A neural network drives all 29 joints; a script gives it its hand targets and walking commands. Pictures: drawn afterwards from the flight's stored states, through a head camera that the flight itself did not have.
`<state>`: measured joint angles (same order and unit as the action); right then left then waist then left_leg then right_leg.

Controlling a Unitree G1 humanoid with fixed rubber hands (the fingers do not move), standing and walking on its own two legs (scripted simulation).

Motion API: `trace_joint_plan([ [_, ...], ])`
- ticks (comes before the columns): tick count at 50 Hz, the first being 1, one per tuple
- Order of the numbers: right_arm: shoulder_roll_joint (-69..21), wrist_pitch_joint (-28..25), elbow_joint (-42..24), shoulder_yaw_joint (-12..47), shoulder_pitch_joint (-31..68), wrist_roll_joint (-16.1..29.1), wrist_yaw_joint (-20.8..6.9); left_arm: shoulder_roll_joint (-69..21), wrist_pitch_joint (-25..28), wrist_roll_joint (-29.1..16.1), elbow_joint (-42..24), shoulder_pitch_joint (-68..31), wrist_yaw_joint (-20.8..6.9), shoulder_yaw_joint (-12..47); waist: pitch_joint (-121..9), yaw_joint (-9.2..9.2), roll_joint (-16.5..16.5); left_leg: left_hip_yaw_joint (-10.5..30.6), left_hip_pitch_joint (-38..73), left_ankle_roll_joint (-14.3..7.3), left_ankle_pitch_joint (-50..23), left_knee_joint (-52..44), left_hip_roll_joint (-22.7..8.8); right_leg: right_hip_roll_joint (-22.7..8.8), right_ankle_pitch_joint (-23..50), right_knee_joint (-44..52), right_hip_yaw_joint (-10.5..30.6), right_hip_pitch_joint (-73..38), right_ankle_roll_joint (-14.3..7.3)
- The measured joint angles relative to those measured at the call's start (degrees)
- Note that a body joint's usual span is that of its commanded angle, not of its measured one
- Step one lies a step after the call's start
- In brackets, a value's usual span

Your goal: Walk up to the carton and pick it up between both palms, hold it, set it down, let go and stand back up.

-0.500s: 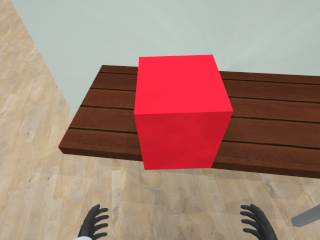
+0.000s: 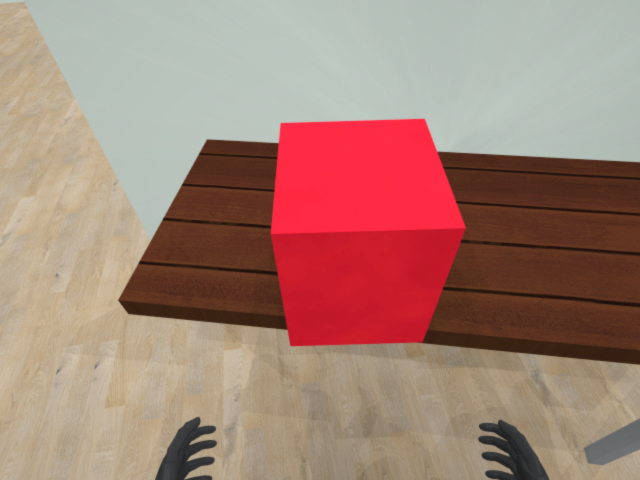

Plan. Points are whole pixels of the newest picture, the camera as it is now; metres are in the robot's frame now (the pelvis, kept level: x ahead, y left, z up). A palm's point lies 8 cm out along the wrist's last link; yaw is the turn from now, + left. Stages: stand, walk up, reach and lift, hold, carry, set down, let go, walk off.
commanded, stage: let go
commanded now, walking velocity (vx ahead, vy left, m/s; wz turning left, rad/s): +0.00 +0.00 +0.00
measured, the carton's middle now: (354, 237) +0.44 -0.02 +0.06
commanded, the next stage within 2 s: stand in 0.26 s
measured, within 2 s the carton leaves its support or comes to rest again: neither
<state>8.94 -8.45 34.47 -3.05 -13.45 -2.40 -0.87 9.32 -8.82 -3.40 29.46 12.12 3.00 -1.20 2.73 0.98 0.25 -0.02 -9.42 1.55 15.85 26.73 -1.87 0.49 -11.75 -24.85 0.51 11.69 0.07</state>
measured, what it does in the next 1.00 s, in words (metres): stands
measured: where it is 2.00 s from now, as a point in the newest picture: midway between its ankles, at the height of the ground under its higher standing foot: outside the picture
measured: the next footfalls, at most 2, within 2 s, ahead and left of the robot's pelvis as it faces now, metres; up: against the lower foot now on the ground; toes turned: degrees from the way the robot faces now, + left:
none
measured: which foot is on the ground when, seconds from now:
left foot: down 0.00-1.00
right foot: down 0.00-1.00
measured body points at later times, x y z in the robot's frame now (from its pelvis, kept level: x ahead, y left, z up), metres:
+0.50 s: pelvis +0.01 +0.00 +0.00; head +0.03 +0.00 +0.45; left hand +0.14 +0.26 -0.11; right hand +0.14 -0.26 -0.10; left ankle -0.02 +0.13 -0.74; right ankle +0.02 -0.12 -0.74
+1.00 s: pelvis +0.02 +0.00 +0.00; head +0.05 +0.01 +0.45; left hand +0.14 +0.27 -0.12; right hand +0.15 -0.26 -0.10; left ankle -0.02 +0.13 -0.74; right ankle +0.02 -0.12 -0.74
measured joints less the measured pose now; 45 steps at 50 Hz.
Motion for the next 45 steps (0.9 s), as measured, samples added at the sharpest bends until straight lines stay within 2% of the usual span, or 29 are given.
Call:
trace_joint_plan([
  [13, 0.0, 0.0, 0.0, 0.0, 0.0, -0.4, -0.2, 0.0, 0.0, 0.1, 0.1, 0.0, 0.0, 0.0, 0.2, 0.0, 0.0, 0.0, 0.1, 0.0, 0.0, 0.0, 0.0, 0.0, 0.0, 0.0, 0.0, -0.1, 0.0],
  [18, 1.7, 4.5, 0.6, 0.0, 0.0, -0.4, -0.2, 2.1, 4.5, 1.1, 4.2, 0.0, -1.1, 0.0, 0.2, 0.0, 0.0, 0.0, 0.1, -0.2, 0.1, 0.0, 0.0, 0.0, -0.1, 0.0, 0.0, -0.1, 0.0],
  [23, 4.1, 6.8, 1.9, 0.0, 0.0, -0.4, -0.2, 4.9, 6.1, 1.4, 8.5, 0.2, -2.0, 0.0, 0.2, 0.0, 0.0, 0.0, 0.1, -0.2, 0.4, 0.0, 0.0, 0.0, -0.4, 0.0, 0.0, -0.1, 0.0],
  [31, 6.1, 7.5, 2.7, 0.0, 0.0, -0.4, -0.2, 6.7, 7.8, 1.5, 12.8, 0.4, -2.5, 0.0, 0.2, 0.0, 0.0, 0.0, 0.1, -0.3, 1.2, 0.0, 0.0, 0.0, -1.2, 0.0, 0.0, -0.1, 0.0],
  [45, 6.1, 8.1, 2.8, 0.0, 0.0, -0.3, -0.2, 6.7, 8.4, 1.5, 14.8, -0.3, -2.5, 0.0, 0.2, 0.0, 0.0, 0.0, 0.1, -0.4, 1.8, 0.0, 0.0, 0.0, -1.8, 0.0, 0.0, -0.1, 0.0],
])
